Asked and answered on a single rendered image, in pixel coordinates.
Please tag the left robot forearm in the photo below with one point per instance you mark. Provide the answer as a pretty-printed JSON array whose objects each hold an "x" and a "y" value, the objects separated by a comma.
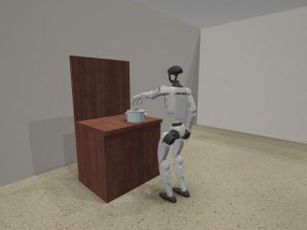
[{"x": 145, "y": 95}]

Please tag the robot left foot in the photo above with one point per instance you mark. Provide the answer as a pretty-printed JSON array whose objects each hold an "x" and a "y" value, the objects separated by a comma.
[{"x": 171, "y": 198}]

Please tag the table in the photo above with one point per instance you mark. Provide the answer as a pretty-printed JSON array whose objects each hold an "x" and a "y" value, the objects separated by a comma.
[{"x": 114, "y": 156}]

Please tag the robot right upper arm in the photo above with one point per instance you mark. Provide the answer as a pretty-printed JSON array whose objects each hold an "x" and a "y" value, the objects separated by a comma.
[{"x": 192, "y": 109}]

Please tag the robot torso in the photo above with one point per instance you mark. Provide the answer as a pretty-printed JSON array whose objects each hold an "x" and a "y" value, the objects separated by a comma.
[{"x": 176, "y": 107}]

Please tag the pot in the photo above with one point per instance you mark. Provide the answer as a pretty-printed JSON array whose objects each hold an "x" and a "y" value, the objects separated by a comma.
[{"x": 136, "y": 117}]

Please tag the lid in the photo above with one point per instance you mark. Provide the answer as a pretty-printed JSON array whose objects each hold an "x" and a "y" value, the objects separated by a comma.
[{"x": 136, "y": 111}]

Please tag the robot left upper arm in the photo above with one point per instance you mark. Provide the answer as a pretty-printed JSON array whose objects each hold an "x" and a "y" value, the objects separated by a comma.
[{"x": 162, "y": 90}]

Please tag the right robot forearm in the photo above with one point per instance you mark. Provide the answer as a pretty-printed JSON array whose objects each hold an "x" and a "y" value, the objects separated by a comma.
[{"x": 190, "y": 120}]

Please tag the left robot hand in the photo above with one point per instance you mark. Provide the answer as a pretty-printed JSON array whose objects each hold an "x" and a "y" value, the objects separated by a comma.
[{"x": 136, "y": 99}]

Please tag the right robot hand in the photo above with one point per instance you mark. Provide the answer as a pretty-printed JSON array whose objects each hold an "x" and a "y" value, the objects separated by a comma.
[{"x": 189, "y": 129}]

